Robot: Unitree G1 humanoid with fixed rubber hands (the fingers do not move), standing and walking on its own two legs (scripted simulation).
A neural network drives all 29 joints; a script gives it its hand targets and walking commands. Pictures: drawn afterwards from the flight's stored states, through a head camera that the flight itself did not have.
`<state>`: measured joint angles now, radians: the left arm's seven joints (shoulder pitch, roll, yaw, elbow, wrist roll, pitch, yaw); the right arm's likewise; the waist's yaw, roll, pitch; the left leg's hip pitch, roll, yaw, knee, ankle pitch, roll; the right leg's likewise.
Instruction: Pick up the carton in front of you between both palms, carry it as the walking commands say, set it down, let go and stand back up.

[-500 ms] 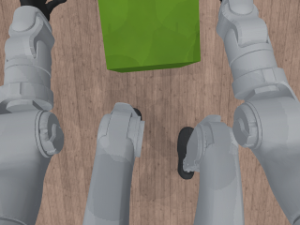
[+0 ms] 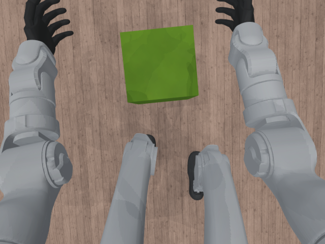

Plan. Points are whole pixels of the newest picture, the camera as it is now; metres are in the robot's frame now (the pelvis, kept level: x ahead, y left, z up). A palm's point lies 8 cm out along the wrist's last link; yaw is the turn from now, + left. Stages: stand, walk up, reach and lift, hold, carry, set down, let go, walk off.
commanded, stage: set down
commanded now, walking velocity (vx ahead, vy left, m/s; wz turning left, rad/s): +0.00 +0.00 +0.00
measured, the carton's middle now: (160, 72) +0.50 +0.09 -0.41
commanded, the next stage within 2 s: let go in 0.28 s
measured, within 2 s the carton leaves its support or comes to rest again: neither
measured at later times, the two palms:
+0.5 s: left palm out of the picture +0.44 +0.31 +0.02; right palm (289, 18) +0.51 -0.09 +0.02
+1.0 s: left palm out of the picture +0.29 +0.27 +0.15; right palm out of the picture +0.35 -0.17 +0.13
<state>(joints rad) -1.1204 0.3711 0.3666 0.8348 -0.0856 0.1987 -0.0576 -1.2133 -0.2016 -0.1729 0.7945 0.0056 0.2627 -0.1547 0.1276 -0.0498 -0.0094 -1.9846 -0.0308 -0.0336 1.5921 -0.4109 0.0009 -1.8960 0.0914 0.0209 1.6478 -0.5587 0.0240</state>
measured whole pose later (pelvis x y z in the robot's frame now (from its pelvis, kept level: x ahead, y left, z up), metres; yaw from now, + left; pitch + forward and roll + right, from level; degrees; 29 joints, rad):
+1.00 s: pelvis +0.09 +0.02 +0.23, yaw +3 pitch +16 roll +0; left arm 0.02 0.20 0.08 0.48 -0.01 0.00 -0.08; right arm -0.06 -0.13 -0.11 0.54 -0.08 0.01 -0.02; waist 0.06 0.01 0.00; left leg -0.66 -0.06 -0.04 0.60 -0.23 0.03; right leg -0.57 0.03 0.07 0.61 -0.33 0.02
